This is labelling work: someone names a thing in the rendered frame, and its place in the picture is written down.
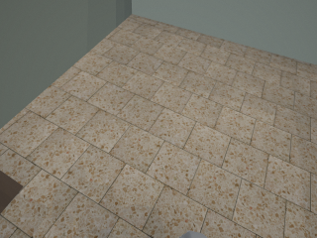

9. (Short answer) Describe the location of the cabinet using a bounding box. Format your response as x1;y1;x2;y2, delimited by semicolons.
0;171;23;214

